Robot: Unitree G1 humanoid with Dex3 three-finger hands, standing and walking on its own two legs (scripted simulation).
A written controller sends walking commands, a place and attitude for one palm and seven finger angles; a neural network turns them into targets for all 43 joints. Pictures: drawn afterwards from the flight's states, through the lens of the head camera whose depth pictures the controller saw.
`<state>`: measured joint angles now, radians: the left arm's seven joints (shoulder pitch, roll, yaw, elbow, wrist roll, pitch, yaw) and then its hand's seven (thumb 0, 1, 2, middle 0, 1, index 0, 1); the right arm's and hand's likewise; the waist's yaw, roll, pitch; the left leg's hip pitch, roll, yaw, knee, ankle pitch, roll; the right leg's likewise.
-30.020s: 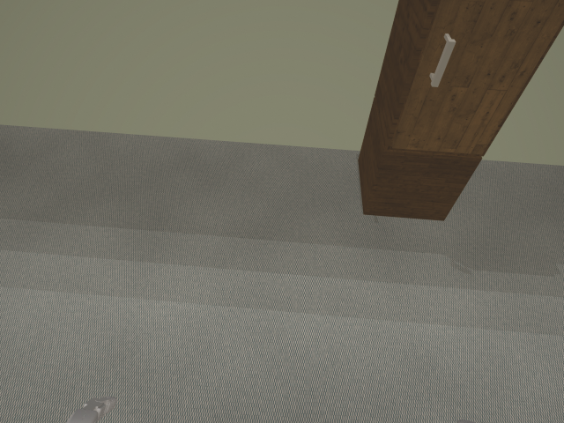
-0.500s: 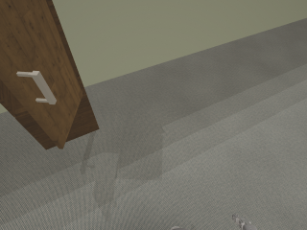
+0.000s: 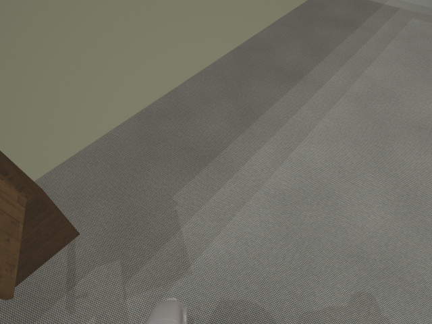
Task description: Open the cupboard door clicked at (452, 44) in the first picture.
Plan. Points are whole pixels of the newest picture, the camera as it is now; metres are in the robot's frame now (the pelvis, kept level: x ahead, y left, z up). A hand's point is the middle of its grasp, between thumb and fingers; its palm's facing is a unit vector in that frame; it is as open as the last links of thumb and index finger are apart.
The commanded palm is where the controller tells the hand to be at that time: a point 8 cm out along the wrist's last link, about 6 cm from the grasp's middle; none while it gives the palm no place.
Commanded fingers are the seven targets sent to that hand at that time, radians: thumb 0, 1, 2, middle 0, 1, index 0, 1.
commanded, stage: walk to a spot facing it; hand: left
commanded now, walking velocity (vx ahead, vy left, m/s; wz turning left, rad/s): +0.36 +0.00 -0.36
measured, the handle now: out of the picture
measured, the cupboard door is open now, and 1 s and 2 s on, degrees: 59 59 59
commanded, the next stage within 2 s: turn to face it in 1.52 s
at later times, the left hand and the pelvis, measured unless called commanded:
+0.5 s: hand (146, 236) +0.33 +0.20 -0.16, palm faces -0.21 -0.96 -0.18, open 7.4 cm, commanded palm none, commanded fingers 0.00 0.90 0.90 -0.20 -0.30 -0.20 -0.30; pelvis +0.20 +0.02 +0.00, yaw -13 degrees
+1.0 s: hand (204, 184) +0.48 +0.06 -0.16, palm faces -0.24 -0.94 -0.25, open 7.1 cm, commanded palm none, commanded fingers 0.00 0.90 0.90 -0.20 -0.30 -0.20 -0.30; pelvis +0.40 -0.12 +0.00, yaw -17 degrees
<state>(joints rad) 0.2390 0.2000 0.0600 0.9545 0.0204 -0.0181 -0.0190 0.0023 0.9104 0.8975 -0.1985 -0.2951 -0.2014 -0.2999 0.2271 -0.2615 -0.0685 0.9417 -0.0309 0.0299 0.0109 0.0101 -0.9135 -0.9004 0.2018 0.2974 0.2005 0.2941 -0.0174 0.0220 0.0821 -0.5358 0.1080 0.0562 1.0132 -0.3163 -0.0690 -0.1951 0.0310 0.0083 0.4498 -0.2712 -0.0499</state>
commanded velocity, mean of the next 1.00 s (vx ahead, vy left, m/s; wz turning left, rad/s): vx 0.37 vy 0.00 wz -0.16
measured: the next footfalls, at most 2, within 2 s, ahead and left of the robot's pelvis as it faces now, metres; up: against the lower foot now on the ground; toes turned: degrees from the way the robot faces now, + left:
left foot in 0.22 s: +0.23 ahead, +0.14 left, +0.00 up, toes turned -1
right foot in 0.68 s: +0.38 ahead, -0.15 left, +0.00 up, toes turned -23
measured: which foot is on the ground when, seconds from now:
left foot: up 0.00-0.20, down 0.22-0.68, up 0.70-1.00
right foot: down 0.00-0.22, up 0.24-0.66, down 0.68-1.00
